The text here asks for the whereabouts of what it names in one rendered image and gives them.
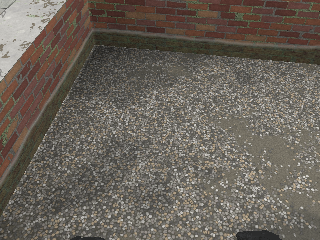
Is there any right robot hand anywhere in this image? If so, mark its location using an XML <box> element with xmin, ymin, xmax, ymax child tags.
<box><xmin>236</xmin><ymin>230</ymin><xmax>282</xmax><ymax>240</ymax></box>

